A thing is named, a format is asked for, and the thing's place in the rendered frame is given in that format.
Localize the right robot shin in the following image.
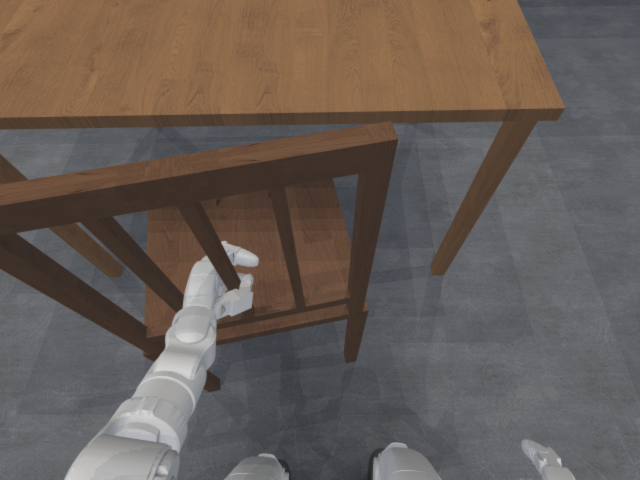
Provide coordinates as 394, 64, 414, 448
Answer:
381, 443, 407, 454

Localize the left robot upper arm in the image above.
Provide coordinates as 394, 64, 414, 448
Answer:
70, 434, 180, 480

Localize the left robot forearm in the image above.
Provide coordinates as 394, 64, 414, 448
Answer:
64, 306, 217, 480

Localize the robot right hand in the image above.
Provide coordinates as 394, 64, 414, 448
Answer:
519, 439, 576, 480

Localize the robot left hand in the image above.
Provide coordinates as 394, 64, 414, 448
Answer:
182, 241, 259, 320

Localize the chair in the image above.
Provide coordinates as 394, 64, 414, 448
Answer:
0, 121, 398, 392

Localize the right robot thigh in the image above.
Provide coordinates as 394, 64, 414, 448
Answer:
373, 447, 441, 480

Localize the table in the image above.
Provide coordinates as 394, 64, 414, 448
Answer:
0, 0, 565, 278

